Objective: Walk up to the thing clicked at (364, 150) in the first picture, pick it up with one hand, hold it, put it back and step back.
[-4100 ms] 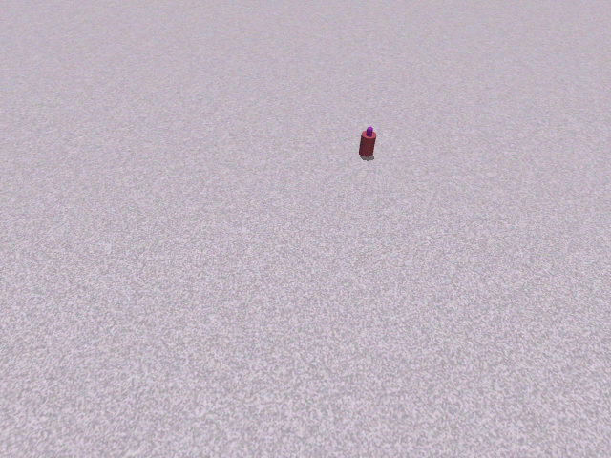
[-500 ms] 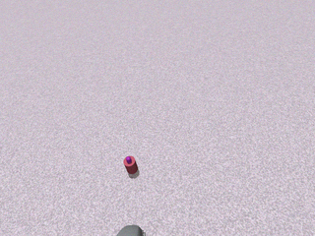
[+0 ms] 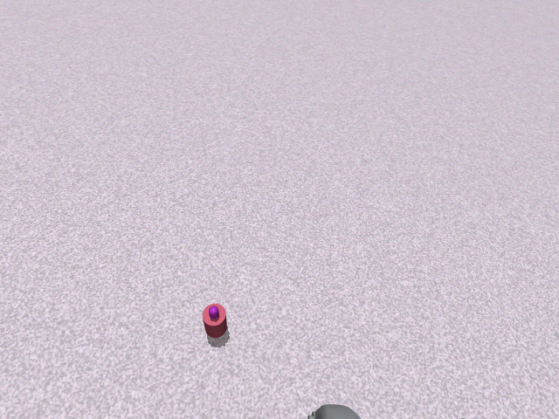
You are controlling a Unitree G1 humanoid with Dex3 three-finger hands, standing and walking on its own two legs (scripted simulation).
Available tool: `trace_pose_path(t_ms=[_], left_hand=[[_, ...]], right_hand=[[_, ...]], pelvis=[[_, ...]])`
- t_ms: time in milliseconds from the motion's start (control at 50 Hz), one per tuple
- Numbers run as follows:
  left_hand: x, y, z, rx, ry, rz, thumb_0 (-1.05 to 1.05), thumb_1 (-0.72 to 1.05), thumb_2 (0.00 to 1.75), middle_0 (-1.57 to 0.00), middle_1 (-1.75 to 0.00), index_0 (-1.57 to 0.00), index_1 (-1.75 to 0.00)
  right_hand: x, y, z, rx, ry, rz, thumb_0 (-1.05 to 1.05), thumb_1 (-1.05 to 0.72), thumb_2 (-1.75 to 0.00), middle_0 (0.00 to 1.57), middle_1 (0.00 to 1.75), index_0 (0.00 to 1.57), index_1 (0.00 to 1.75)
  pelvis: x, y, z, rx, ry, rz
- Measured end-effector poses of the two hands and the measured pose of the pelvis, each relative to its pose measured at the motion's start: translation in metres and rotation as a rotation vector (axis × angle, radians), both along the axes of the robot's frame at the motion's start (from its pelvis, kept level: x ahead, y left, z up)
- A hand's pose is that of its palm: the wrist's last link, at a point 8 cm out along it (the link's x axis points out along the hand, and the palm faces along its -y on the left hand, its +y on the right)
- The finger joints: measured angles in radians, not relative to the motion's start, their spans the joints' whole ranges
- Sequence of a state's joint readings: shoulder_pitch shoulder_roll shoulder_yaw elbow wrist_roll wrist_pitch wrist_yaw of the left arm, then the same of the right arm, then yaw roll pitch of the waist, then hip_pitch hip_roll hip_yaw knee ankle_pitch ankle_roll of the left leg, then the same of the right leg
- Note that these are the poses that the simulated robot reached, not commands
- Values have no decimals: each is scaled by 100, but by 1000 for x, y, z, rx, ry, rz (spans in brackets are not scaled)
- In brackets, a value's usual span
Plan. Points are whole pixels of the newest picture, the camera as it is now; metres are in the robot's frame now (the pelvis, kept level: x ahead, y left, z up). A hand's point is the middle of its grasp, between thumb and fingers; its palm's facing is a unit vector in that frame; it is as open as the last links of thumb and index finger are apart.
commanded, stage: walk up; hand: left
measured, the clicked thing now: (214, 318) +0.52 +0.17 -0.69
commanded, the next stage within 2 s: none
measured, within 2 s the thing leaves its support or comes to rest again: neither
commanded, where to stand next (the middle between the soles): +0.20 -0.01 m, yaw -3 degrees
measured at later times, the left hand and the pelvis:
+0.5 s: hand (117, 392) +0.18 +0.24 -0.12, palm faces -0.06 -0.90 -0.43, open 7.4 cm; pelvis +0.10 -0.02 -0.01, yaw -2 degrees
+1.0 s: hand (112, 404) +0.17 +0.26 -0.16, palm faces -0.02 -0.95 -0.32, open 7.4 cm; pelvis +0.13 +0.00 +0.00, yaw -2 degrees
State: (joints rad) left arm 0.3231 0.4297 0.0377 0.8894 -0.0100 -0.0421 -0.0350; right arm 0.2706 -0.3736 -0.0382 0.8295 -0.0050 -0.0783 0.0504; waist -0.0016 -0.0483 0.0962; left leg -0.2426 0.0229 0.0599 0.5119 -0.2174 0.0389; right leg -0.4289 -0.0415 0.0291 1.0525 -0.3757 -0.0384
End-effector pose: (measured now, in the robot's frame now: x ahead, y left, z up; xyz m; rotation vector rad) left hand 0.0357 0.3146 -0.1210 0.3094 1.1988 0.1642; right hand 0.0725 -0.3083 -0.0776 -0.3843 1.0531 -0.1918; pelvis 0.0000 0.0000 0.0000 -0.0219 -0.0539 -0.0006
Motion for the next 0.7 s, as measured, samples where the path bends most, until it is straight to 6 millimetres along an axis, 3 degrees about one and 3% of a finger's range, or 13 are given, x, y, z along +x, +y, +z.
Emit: trace_pose_path(t_ms=[140,280,340,500,640,700], left_hand=[[51,0,12,27,-8,-36,1,91,90,-20,-30,-20,-30],[107,-16,21,110,-52,-60,1,91,90,-20,-30,-20,-30],[123,-26,26,116,-90,-61,1,91,90,-20,-30,-20,-30],[140,-30,37,109,-99,-63,1,90,90,-20,-30,-21,-31],[153,-7,5,68,-84,-30,1,90,90,-20,-30,-21,-31],[157,-7,-6,27,-61,-10,1,90,90,-20,-30,-20,-30]], right_hand=[[16,-5,-10,19,26,-38,0,-90,-89,20,30,21,30],[35,-27,-50,66,94,-80,0,-90,-89,20,30,20,30],[47,-26,-61,86,122,-75,0,-90,-90,20,30,20,30],[76,-22,-53,92,126,-48,0,-91,-89,20,30,20,30],[81,-14,-48,11,129,-74,0,-91,-90,20,30,20,30],[81,-4,-40,-2,128,-84,0,-91,-90,20,30,20,30]], pelvis=[[38,-1,1,28,-8,-25],[75,-20,-16,38,-2,-33],[83,-26,-16,34,-8,-32],[100,-22,-5,42,0,-33],[109,-4,-18,35,-16,-27],[112,3,-16,31,-14,-35]])
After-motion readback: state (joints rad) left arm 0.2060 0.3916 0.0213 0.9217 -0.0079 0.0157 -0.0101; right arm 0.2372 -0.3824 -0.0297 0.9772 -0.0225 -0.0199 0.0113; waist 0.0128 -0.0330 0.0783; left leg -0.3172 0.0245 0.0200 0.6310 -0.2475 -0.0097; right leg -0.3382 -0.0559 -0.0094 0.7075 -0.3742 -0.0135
